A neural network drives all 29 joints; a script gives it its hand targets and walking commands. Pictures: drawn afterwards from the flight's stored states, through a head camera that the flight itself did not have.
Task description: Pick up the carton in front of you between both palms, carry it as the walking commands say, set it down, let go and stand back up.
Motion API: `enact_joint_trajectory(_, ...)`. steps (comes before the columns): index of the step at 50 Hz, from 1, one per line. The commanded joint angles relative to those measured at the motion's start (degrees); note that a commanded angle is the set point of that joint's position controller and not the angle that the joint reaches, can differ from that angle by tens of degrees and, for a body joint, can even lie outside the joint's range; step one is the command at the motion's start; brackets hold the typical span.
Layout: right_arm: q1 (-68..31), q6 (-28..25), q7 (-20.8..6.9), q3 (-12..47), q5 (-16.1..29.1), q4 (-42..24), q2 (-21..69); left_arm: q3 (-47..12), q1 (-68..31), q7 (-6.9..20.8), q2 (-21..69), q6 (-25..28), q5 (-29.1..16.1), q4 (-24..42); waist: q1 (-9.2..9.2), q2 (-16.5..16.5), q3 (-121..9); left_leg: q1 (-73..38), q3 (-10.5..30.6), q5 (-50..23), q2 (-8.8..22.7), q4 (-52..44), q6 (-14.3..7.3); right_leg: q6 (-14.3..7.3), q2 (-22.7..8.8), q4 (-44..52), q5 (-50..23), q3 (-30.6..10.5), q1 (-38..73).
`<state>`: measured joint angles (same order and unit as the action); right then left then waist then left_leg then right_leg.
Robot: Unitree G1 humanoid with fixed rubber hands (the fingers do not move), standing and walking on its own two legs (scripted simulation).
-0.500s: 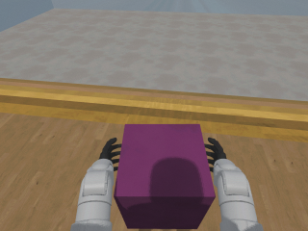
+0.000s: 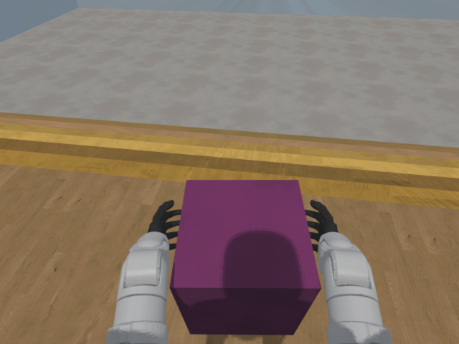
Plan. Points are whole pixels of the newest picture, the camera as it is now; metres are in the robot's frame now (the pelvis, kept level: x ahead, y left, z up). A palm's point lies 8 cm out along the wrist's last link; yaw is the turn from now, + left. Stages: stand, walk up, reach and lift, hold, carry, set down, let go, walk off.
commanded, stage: hold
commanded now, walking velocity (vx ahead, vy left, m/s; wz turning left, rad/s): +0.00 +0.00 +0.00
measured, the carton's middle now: (241, 260) +0.29 +0.00 -0.02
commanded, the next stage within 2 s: carry in 0.46 s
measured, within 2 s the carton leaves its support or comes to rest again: neither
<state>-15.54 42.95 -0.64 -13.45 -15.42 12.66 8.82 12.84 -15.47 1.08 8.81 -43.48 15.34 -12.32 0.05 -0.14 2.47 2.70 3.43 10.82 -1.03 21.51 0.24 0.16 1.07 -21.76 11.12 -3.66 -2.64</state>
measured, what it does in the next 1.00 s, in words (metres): walks ahead: right foot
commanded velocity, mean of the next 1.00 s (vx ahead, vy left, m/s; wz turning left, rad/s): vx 0.29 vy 0.00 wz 0.00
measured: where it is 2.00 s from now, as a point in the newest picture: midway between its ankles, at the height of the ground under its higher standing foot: (228, 251)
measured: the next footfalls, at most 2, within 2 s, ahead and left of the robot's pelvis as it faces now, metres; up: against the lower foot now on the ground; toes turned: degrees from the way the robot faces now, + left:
right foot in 0.94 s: +0.21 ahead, -0.10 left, +0.00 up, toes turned -11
left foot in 1.32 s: +0.53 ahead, +0.12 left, +0.00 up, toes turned +12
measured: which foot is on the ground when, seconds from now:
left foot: down 0.00-0.94, up 0.96-1.00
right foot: down 0.00-0.72, up 0.74-0.92, down 0.94-1.00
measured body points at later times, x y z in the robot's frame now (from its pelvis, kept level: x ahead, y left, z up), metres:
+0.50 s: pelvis +0.01 +0.00 +0.00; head -0.04 +0.00 +0.45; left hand +0.30 +0.15 +0.04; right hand +0.30 -0.15 +0.04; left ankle +0.02 +0.12 -0.74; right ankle +0.02 -0.12 -0.74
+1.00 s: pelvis +0.16 -0.01 -0.01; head +0.15 -0.01 +0.44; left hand +0.45 +0.13 +0.07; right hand +0.43 -0.17 +0.07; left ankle +0.04 +0.11 -0.71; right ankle +0.17 -0.09 -0.75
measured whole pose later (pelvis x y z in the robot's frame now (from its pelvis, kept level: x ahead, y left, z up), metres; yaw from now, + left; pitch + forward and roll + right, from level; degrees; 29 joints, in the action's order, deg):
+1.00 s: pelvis +0.16 -0.01 -0.01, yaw +0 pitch +6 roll -1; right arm -6.8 67.8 5.8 -7.7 -5.0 -20.5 7.4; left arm 3.8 -8.3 -4.5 7.6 -66.9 6.2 17.6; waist -1.4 1.8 -8.5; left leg 17.0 -2.5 27.0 3.8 47.8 0.0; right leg -3.6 -0.4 -28.5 12.8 12.2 -20.0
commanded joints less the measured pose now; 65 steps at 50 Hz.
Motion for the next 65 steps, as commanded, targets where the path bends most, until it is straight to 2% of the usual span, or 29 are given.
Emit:
enact_joint_trajectory(1, -26.5, -1.3, -12.3, 31.4, 14.0, -2.8, 50.7, -30.8, -26.2, 11.5, 50.8, 1.6, -13.5, 2.8, 0.05, 0.2, -13.2, -3.0, 0.9, -7.9, -3.7, -3.2, 0.0, -0.1, 3.7, 3.6, -7.4, -0.7, 1.5)
enact_joint_trajectory(22, -23.7, -0.9, -11.6, 32.4, 14.6, -5.4, 49.8, -31.8, -23.8, 11.1, 49.7, 1.4, -14.2, 5.5, -0.06, 0.0, -12.7, -2.7, 1.1, -8.8, -3.9, -3.1, -0.1, 0.1, 3.8, 3.6, -8.7, -0.9, 1.8)
enact_joint_trajectory(23, -26.4, -0.6, -11.9, 33.1, 14.9, -4.8, 50.0, -32.6, -25.9, 11.3, 50.3, 1.1, -14.7, 4.9, 0.10, -0.4, -14.8, 4.0, -0.1, 0.4, 6.5, 0.5, -0.6, -0.6, -6.8, 0.8, 0.4, -0.3, -5.0)
enact_joint_trajectory(25, -27.1, -0.3, -12.0, 34.8, 16.7, -6.7, 50.4, -34.4, -27.2, 11.4, 50.5, 0.8, -16.4, 6.8, 0.08, -0.5, -13.3, 10.0, 1.5, 24.5, 5.1, -1.8, -1.3, -1.4, -5.9, 3.4, 25.7, -2.9, -10.2)
enact_joint_trajectory(26, -28.0, 0.0, -11.9, 36.0, 17.4, -8.0, 50.7, -35.7, -28.1, 11.3, 50.8, 0.5, -17.1, 8.1, 0.01, -0.7, -12.4, 12.4, 1.6, 29.1, 4.8, -1.4, -1.4, -1.7, -5.9, 3.4, 30.6, -3.4, -11.7)
enact_joint_trajectory(29, -27.6, 2.0, -11.2, 39.3, 19.7, -11.6, 50.5, -39.1, -27.3, 10.4, 50.5, -1.5, -19.7, 11.9, 0.33, -2.2, -17.0, 11.5, -1.0, 16.7, 4.4, 4.5, -1.4, -2.8, -7.4, 2.4, 20.8, -4.5, -10.7)
enact_joint_trajectory(30, -26.8, 3.2, -10.9, 40.8, 20.7, -13.1, 50.0, -40.3, -26.1, 10.0, 49.8, -2.7, -20.3, 13.3, 0.40, -3.0, -19.3, 11.6, -2.2, 15.0, 4.0, 6.6, -1.2, -3.7, -8.5, 2.9, 20.8, -6.3, -9.9)
enact_joint_trajectory(32, -26.5, 6.2, -10.4, 43.1, 22.4, -16.0, 48.8, -42.1, -25.2, 9.2, 48.1, -5.8, -21.4, 16.2, 0.41, -5.4, -18.9, 14.4, -4.5, 17.2, 2.6, 7.7, -0.7, -5.3, -10.6, 5.1, 26.2, -9.9, -10.3)
enact_joint_trajectory(34, -27.2, 9.7, -10.0, 44.3, 24.3, -18.4, 47.4, -43.5, -25.9, 8.5, 46.3, -9.4, -22.8, 18.9, 0.24, -5.5, -15.7, 13.7, -4.8, 18.0, 3.0, 4.6, -0.7, -5.2, -10.7, 4.1, 27.1, -9.0, -14.1)
enact_joint_trajectory(35, -27.6, 11.5, -9.9, 44.6, 25.3, -19.0, 46.8, -43.9, -26.2, 8.4, 45.9, -11.3, -23.8, 19.7, 0.08, -2.5, -14.6, 10.6, -2.1, 18.2, 5.0, 1.1, -1.4, -4.1, -8.7, 0.1, 23.6, -5.2, -17.6)
enact_joint_trajectory(36, -26.1, 13.3, -9.6, 44.9, 26.2, -19.5, 46.2, -44.8, -26.1, 8.2, 45.5, -13.0, -25.0, 21.3, -0.59, 4.2, -14.5, 5.3, 6.0, 19.9, 10.3, -3.3, -3.7, -2.2, -5.7, -9.2, 18.5, 0.5, -23.7)
enact_joint_trajectory(37, -23.8, 14.9, -9.1, 44.9, 26.8, -19.9, 45.5, -45.6, -26.0, 8.1, 45.5, -14.7, -26.3, 22.4, -1.48, 12.4, -15.0, -2.1, 17.7, 18.8, 16.8, -8.8, -7.1, -0.5, -2.1, -20.8, 14.3, 7.1, -32.7)
enact_joint_trajectory(38, -22.8, 16.1, -8.6, 45.0, 26.9, -21.2, 45.0, -47.0, -27.0, 8.3, 46.4, -16.2, -28.2, 24.3, -1.85, 15.4, -12.6, -7.1, 24.3, 8.1, 21.2, -8.4, -11.2, -0.3, -2.0, -22.1, 17.6, 9.6, -41.3)
enact_joint_trajectory(39, -22.4, 17.4, -8.0, 46.0, 27.6, -24.2, 45.6, -48.1, -27.1, 8.5, 47.0, -17.4, -29.9, 26.0, -2.21, 11.8, -12.3, -9.1, 23.7, -1.7, 21.7, -7.4, -12.9, -0.8, -2.9, -22.9, 20.1, 8.7, -43.4)
enact_joint_trajectory(40, -23.2, 18.6, -7.7, 46.5, 28.6, -27.3, 45.9, -48.6, -26.8, 8.6, 48.0, -18.4, -31.4, 27.1, -2.21, 9.0, -13.9, -10.5, 20.2, -7.5, 21.1, -6.2, -12.7, -0.9, -3.3, -21.7, 20.1, 9.0, -42.8)
enact_joint_trajectory(41, -23.0, 19.8, -7.6, 47.3, 29.8, -30.0, 47.0, -48.6, -25.1, 8.5, 48.5, -19.3, -32.2, 28.2, -2.11, 7.7, -16.1, -10.6, 16.1, -9.5, 19.9, -5.8, -11.3, -0.8, -3.2, -18.6, 17.3, 9.6, -39.8)
enact_joint_trajectory(43, -22.4, 21.7, -7.7, 48.3, 31.4, -33.9, 48.1, -48.3, -21.9, 8.1, 49.2, -20.8, -32.3, 30.8, -1.84, 9.6, -19.3, -7.8, 7.7, -10.9, 16.4, -4.5, -8.2, -0.4, -1.1, -11.8, 10.5, 12.7, -30.9)
enact_joint_trajectory(45, -19.7, 23.3, -8.3, 48.9, 32.4, -35.5, 49.0, -47.7, -17.8, 7.5, 49.1, -22.1, -31.0, 33.0, -0.55, 8.6, -21.4, 1.9, -1.2, -7.3, 12.5, 0.2, -5.6, -0.2, 1.1, -1.3, 1.8, 16.5, -13.3)
enact_joint_trajectory(46, -17.0, 24.0, -8.6, 48.9, 32.5, -35.6, 49.1, -47.4, -16.1, 7.2, 48.7, -22.7, -30.3, 34.1, -0.24, 5.7, -23.5, 10.9, -5.3, -7.8, 10.7, 5.4, -3.9, -0.8, 0.2, 0.9, -1.6, 15.7, 1.2)
enact_joint_trajectory(47, -16.0, 24.6, -8.9, 48.5, 32.6, -35.8, 48.3, -46.8, -13.7, 6.9, 48.8, -23.4, -29.5, 34.0, 0.65, -1.2, -26.5, 21.0, -9.4, -1.4, 8.4, 15.9, -1.6, -2.9, -7.6, 3.5, 4.9, 5.8, 13.8)
enact_joint_trajectory(48, -18.7, 25.6, -9.2, 48.9, 33.4, -37.9, 46.9, -45.9, -13.9, 6.7, 47.4, -23.9, -28.6, 34.1, 1.27, -14.9, -26.4, 36.5, -12.5, 12.7, 3.4, 31.5, 1.2, -9.6, -23.5, 9.0, 11.8, -19.8, 20.9)
enact_joint_trajectory(49, -22.9, 26.5, -9.4, 49.4, 34.6, -39.3, 45.5, -45.5, -16.3, 6.4, 47.7, -24.3, -28.5, 34.4, 1.48, -13.3, -23.7, 44.0, -7.8, 19.2, 2.8, 39.1, -0.7, -15.0, -28.5, 9.9, 7.7, -27.4, 19.6)
enact_joint_trajectory(50, -24.9, 27.1, -9.7, 49.8, 35.5, -39.4, 45.8, -45.6, -18.7, 6.1, 47.7, -24.8, -29.4, 36.2, 1.31, -8.3, -21.6, 45.6, -5.1, 18.8, 6.0, 43.9, -2.1, -15.6, -28.2, 8.7, 3.7, -25.0, 16.3)
enact_joint_trajectory(52, -24.8, 27.7, -9.7, 48.9, 36.3, -37.8, 46.6, -46.1, -22.1, 5.8, 47.8, -25.9, -31.1, 37.9, 1.18, -1.2, -20.5, 43.8, -4.5, 12.7, 9.1, 42.2, -2.1, -11.5, -24.0, 10.2, 2.4, -14.6, 11.4)
enact_joint_trajectory(54, -23.8, 27.9, -9.0, 48.0, 35.4, -36.1, 46.8, -46.5, -23.4, 6.2, 47.7, -26.7, -32.4, 37.4, 1.09, -3.1, -19.0, 40.3, -6.8, 7.0, 8.5, 34.2, -0.6, -8.9, -20.5, 12.8, -2.1, -6.1, 8.6)
enact_joint_trajectory(57, -20.4, 28.2, -7.8, 46.6, 32.6, -33.1, 47.3, -46.7, -22.0, 7.4, 47.6, -27.8, -33.7, 35.2, 0.87, -5.9, -17.9, 37.5, -10.1, 1.6, 6.3, 23.2, 0.6, -7.6, -16.9, 12.4, -11.2, 2.0, 8.5)
enact_joint_trajectory(60, -19.3, 28.3, -7.0, 45.9, 30.6, -32.0, 47.9, -46.5, -21.4, 8.4, 47.4, -28.0, -34.0, 33.7, 1.11, -8.5, -15.5, 32.3, -14.4, -2.9, 3.9, 12.9, 0.1, -6.2, -14.7, 11.1, -18.0, 7.9, 6.3)
enact_joint_trajectory(62, -19.9, 28.2, -6.9, 46.1, 30.4, -32.6, 48.5, -46.4, -21.3, 8.7, 47.7, -27.8, -33.7, 33.4, 1.29, -10.4, -14.4, 27.8, -16.2, -6.6, 3.2, 9.2, -0.7, -5.2, -14.5, 10.1, -19.4, 9.6, 4.8)
enact_joint_trajectory(65, -19.5, 27.6, -7.3, 46.3, 30.7, -32.9, 49.6, -46.7, -21.5, 8.9, 48.3, -27.4, -33.4, 34.2, 0.04, -8.9, -17.6, 11.4, -20.3, -7.6, 0.2, 4.9, -1.9, -2.7, -12.9, -2.3, -29.4, 15.3, 1.2)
